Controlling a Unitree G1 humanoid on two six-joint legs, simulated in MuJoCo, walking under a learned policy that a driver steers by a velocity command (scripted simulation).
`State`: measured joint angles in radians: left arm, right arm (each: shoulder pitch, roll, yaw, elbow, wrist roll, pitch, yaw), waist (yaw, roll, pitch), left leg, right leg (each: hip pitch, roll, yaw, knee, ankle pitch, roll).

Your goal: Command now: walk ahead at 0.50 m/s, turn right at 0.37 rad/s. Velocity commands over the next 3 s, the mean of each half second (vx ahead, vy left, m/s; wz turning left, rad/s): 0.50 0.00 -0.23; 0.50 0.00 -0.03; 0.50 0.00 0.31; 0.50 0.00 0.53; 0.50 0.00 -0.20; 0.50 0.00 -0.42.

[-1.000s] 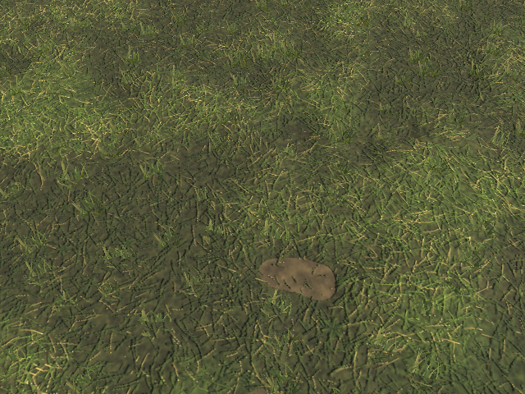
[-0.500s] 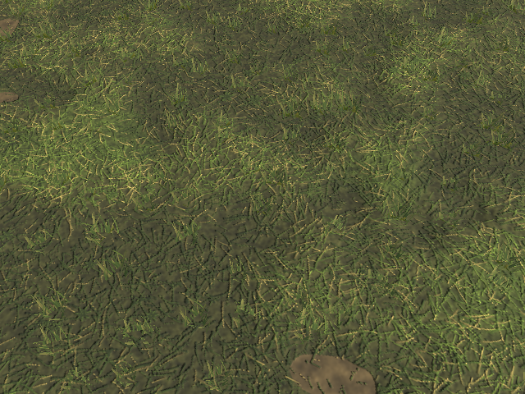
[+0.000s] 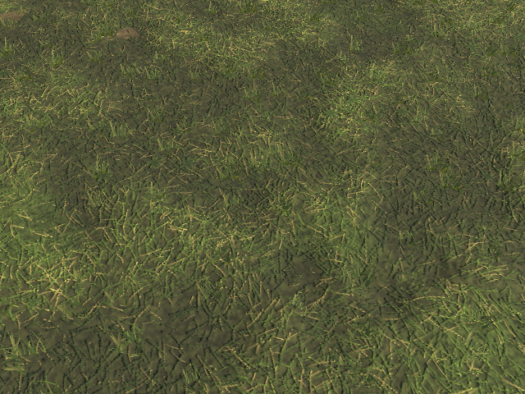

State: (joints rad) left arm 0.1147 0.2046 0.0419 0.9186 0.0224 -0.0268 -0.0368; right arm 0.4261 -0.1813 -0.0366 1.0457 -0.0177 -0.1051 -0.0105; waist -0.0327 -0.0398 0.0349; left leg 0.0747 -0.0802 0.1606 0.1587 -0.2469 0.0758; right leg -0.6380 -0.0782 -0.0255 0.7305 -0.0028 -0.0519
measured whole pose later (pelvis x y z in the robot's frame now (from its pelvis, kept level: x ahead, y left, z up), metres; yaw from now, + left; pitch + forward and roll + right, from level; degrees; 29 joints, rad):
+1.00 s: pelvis +0.56 -0.03 +0.01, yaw -7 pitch +0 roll +1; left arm 0.17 0.23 0.04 0.93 0.03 -0.04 -0.03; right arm 0.40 -0.20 -0.04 1.03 -0.01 -0.09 0.01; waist -0.02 -0.04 0.03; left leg -0.06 -0.08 0.09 0.24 -0.18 0.10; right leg -0.61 -0.11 0.00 0.95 -0.15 -0.03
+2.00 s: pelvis +1.06 -0.02 +0.00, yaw +22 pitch +0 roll +0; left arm 0.19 0.25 0.05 0.82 0.04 -0.05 -0.01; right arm 0.27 -0.26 -0.07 0.89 0.00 -0.04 0.01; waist 0.00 -0.03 0.06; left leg -0.20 -0.13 0.03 0.38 -0.18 0.14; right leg -0.53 -0.14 0.01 1.13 -0.30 0.02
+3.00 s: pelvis +1.62 +0.12 -0.01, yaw -3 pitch +1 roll +0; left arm 0.37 0.30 0.06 0.86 0.02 -0.05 -0.01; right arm 0.16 -0.26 -0.02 0.76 -0.03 -0.07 0.01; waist 0.04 -0.02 0.03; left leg -0.37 -0.04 0.03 0.53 -0.18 0.05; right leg -0.27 0.10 0.09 1.09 -0.39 -0.08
